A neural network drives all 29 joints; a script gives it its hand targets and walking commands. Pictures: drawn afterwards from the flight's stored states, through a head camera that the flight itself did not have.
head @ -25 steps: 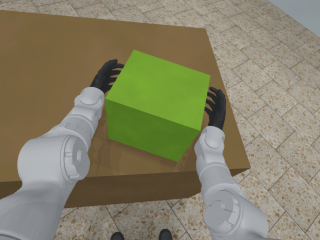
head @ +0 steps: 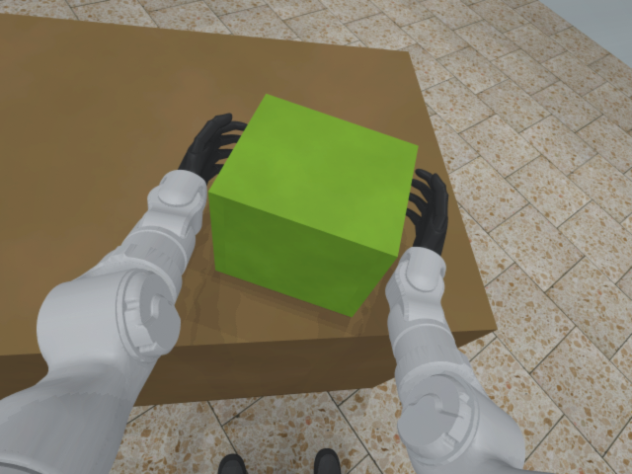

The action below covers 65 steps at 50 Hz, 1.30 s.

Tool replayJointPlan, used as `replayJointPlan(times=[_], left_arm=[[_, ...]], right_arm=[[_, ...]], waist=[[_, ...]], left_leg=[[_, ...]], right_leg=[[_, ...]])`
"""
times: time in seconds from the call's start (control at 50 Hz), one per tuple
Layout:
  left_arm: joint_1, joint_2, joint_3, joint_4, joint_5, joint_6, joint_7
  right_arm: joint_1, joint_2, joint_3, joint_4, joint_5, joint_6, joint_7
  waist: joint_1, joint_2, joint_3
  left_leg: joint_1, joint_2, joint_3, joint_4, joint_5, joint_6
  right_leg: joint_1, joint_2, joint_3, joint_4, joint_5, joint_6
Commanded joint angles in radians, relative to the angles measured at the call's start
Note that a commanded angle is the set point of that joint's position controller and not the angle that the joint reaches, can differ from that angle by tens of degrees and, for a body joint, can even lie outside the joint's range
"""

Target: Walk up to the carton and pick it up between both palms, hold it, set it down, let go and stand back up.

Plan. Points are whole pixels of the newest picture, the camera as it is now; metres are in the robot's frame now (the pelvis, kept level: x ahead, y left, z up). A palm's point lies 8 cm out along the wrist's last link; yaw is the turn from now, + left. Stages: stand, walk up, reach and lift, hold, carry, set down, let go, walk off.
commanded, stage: set down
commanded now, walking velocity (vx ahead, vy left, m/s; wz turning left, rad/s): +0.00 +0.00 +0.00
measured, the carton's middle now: (311, 211) +0.46 -0.04 +0.00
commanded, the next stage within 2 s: none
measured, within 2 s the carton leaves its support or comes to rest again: neither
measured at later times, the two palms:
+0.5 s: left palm (199, 169) +0.50 +0.11 +0.04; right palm (425, 239) +0.39 -0.17 +0.03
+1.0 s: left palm (180, 168) +0.51 +0.14 +0.02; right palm (434, 242) +0.39 -0.19 +0.02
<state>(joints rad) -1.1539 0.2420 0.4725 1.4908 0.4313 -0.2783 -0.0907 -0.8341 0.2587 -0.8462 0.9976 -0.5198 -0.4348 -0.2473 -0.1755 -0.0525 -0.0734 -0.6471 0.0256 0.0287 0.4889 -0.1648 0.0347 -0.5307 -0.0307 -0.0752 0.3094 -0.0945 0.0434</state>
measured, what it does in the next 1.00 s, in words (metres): stands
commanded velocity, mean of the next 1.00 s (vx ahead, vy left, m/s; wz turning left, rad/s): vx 0.00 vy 0.00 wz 0.00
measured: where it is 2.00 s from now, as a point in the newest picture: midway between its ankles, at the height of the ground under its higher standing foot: outside the picture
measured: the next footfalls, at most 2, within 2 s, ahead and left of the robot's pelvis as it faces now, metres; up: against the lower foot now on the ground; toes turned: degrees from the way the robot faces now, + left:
none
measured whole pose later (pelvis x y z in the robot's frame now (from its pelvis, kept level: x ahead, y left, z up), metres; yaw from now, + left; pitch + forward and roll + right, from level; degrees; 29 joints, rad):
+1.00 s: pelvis +0.00 +0.02 -0.02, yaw -3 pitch +25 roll -6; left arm -1.15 0.35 -0.01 1.55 -0.09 -0.25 -0.04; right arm -0.91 0.03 -0.31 1.31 0.06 -0.38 -0.32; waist -0.23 0.01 -0.21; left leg -0.89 0.06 0.03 0.74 -0.28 0.04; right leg -0.75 -0.01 -0.07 0.50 -0.18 0.06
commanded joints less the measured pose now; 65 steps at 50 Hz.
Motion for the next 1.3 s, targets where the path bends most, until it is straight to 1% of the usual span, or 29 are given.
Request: replayJointPlan(times=[0.0,0.22,0.36,0.42,0.46,0.5,0.52,0.54,0.56,0.58,0.6,0.62,0.66,0.7,0.74,0.76,0.78,0.84,0.88,0.94,1.0,1.04,1.1,1.2,1.24,1.28], left_arm=[[-0.398,-0.543,-0.081,0.049,0.086,0.002,-0.138],[-0.356,-0.522,-0.041,0.018,0.123,0.024,-0.140],[-0.331,-0.497,-0.022,-0.004,0.139,0.033,-0.137],[-0.319,-0.463,-0.018,-0.015,0.136,0.033,-0.129],[-0.310,-0.398,-0.017,-0.028,0.122,0.031,-0.114],[-0.305,-0.277,-0.028,-0.057,0.082,0.026,-0.082],[-0.307,-0.197,-0.044,-0.081,0.045,0.023,-0.059],[-0.312,-0.092,-0.069,-0.108,-0.012,0.019,-0.027],[-0.329,-0.005,-0.121,-0.136,-0.088,0.013,0.009],[-0.349,0.040,-0.181,-0.153,-0.169,0.006,0.037],[-0.366,0.064,-0.239,-0.155,-0.244,-0.003,0.053],[-0.386,0.079,-0.286,-0.150,-0.308,-0.017,0.061],[-0.418,0.115,-0.342,-0.121,-0.397,-0.049,0.060],[-0.431,0.157,-0.366,-0.077,-0.439,-0.072,0.050],[-0.421,0.192,-0.378,-0.052,-0.455,-0.078,0.041],[-0.415,0.203,-0.384,-0.052,-0.458,-0.074,0.041],[-0.414,0.207,-0.391,-0.055,-0.462,-0.066,0.042],[-0.432,0.209,-0.422,-0.068,-0.479,-0.035,0.051],[-0.450,0.208,-0.453,-0.069,-0.502,-0.017,0.054],[-0.487,0.205,-0.509,-0.092,-0.549,0.001,0.052],[-0.529,0.213,-0.561,-0.155,-0.603,0.022,0.050],[-0.550,0.220,-0.593,-0.183,-0.636,0.043,0.047],[-0.570,0.228,-0.641,-0.187,-0.682,0.084,0.038],[-0.630,0.237,-0.735,-0.164,-0.773,0.140,0.036],[-0.652,0.241,-0.766,-0.141,-0.803,0.154,0.039],[-0.665,0.247,-0.785,-0.118,-0.821,0.166,0.041]], right_arm=[[-0.360,0.448,0.243,0.179,-0.122,0.067,0.136],[-0.320,0.444,0.221,0.181,-0.144,0.070,0.136],[-0.294,0.430,0.214,0.185,-0.148,0.065,0.133],[-0.278,0.401,0.212,0.191,-0.140,0.059,0.126],[-0.261,0.338,0.207,0.196,-0.120,0.052,0.113],[-0.236,0.224,0.202,0.205,-0.079,0.042,0.086],[-0.226,0.149,0.203,0.211,-0.043,0.034,0.065],[-0.216,0.045,0.209,0.218,0.010,0.023,0.036],[-0.223,-0.040,0.237,0.222,0.079,0.010,0.006],[-0.246,-0.083,0.284,0.222,0.155,-0.004,-0.020],[-0.268,-0.108,0.332,0.221,0.222,-0.019,-0.040],[-0.294,-0.127,0.372,0.210,0.275,-0.036,-0.056],[-0.337,-0.163,0.427,0.182,0.339,-0.066,-0.077],[-0.354,-0.193,0.459,0.163,0.375,-0.077,-0.089],[-0.350,-0.220,0.488,0.149,0.411,-0.071,-0.095],[-0.348,-0.236,0.500,0.147,0.433,-0.063,-0.096],[-0.347,-0.252,0.510,0.147,0.457,-0.054,-0.095],[-0.354,-0.301,0.528,0.170,0.523,-0.021,-0.086],[-0.369,-0.328,0.539,0.188,0.558,0.004,-0.080],[-0.408,-0.371,0.555,0.195,0.606,0.037,-0.070],[-0.452,-0.418,0.579,0.156,0.656,0.076,-0.058],[-0.480,-0.442,0.598,0.126,0.685,0.111,-0.051],[-0.520,-0.467,0.621,0.082,0.712,0.180,-0.045],[-0.617,-0.503,0.613,0.004,0.714,0.304,-0.045],[-0.650,-0.510,0.608,-0.001,0.708,0.345,-0.044],[-0.671,-0.515,0.604,0.007,0.705,0.381,-0.044]], waist=[[0.002,0.221,-0.477],[0.005,0.213,-0.438],[0.008,0.210,-0.433],[0.007,0.210,-0.440],[0.004,0.212,-0.454],[-0.006,0.216,-0.482],[-0.014,0.220,-0.506],[-0.024,0.230,-0.549],[-0.037,0.243,-0.609],[-0.047,0.261,-0.679],[-0.054,0.278,-0.755],[-0.058,0.291,-0.836],[-0.059,0.292,-0.975],[-0.061,0.256,-1.030],[-0.058,0.218,-1.023],[-0.056,0.214,-1.008],[-0.051,0.223,-0.992],[-0.045,0.285,-0.938],[-0.048,0.317,-0.905],[-0.059,0.349,-0.893],[-0.069,0.376,-0.930],[-0.073,0.384,-0.942],[-0.082,0.367,-0.916],[-0.111,0.330,-0.857],[-0.120,0.321,-0.832],[-0.125,0.313,-0.805]], left_leg=[[0.397,0.009,0.017,-0.049,0.105,-0.099],[0.389,0.007,0.017,-0.044,0.095,-0.094],[0.396,0.004,0.019,-0.034,0.114,-0.093],[0.405,0.002,0.020,-0.026,0.134,-0.095],[0.413,0.000,0.022,-0.018,0.152,-0.097],[0.425,-0.002,0.023,-0.010,0.171,-0.100],[0.432,-0.003,0.023,-0.003,0.185,-0.102],[0.437,-0.005,0.023,0.011,0.204,-0.106],[0.439,-0.005,0.021,0.032,0.231,-0.113],[0.438,-0.005,0.016,0.060,0.267,-0.119],[0.436,-0.005,0.012,0.093,0.315,-0.127],[0.428,-0.008,0.009,0.132,0.369,-0.135],[0.384,-0.019,0.007,0.204,0.463,-0.141],[0.284,-0.037,0.011,0.243,0.480,-0.129],[0.201,-0.050,0.013,0.242,0.448,-0.112],[0.208,-0.051,0.011,0.237,0.445,-0.110],[0.253,-0.049,0.006,0.237,0.462,-0.113],[0.445,-0.030,-0.012,0.265,0.549,-0.140],[0.501,-0.017,-0.024,0.278,0.567,-0.154],[0.532,-0.004,-0.040,0.281,0.563,-0.168],[0.577,0.005,-0.052,0.274,0.566,-0.178],[0.599,0.010,-0.058,0.263,0.547,-0.178],[0.591,0.015,-0.067,0.224,0.431,-0.160],[0.532,0.029,-0.093,0.128,0.131,-0.124],[0.512,0.037,-0.106,0.097,0.041,-0.113],[0.500,0.042,-0.116,0.070,-0.021,-0.104]], right_leg=[[0.114,0.049,-0.057,0.004,0.091,-0.057],[0.111,0.051,-0.057,0.010,0.076,-0.049],[0.106,0.054,-0.058,0.015,0.082,-0.044],[0.103,0.056,-0.057,0.019,0.097,-0.042],[0.099,0.058,-0.054,0.024,0.112,-0.040],[0.095,0.061,-0.050,0.031,0.136,-0.036],[0.092,0.063,-0.045,0.036,0.157,-0.034],[0.087,0.067,-0.037,0.045,0.186,-0.035],[0.079,0.073,-0.028,0.059,0.225,-0.036],[0.067,0.077,-0.022,0.073,0.269,-0.039],[0.056,0.081,-0.016,0.090,0.323,-0.041],[0.051,0.083,-0.011,0.112,0.384,-0.041],[0.081,0.083,0.003,0.168,0.514,-0.035],[0.169,0.075,0.021,0.226,0.628,-0.020],[0.253,0.067,0.033,0.265,0.689,-0.004],[0.251,0.070,0.030,0.270,0.680,0.001],[0.213,0.078,0.021,0.264,0.642,0.001],[0.007,0.107,-0.012,0.220,0.464,-0.022],[-0.080,0.114,-0.024,0.204,0.378,-0.038],[-0.140,0.115,-0.038,0.202,0.312,-0.050],[-0.171,0.117,-0.050,0.200,0.281,-0.056],[-0.181,0.115,-0.054,0.195,0.255,-0.059],[-0.177,0.107,-0.058,0.189,0.191,-0.060],[-0.162,0.092,-0.068,0.187,0.073,-0.058],[-0.159,0.086,-0.071,0.188,0.040,-0.060],[-0.149,0.080,-0.070,0.187,0.020,-0.061]])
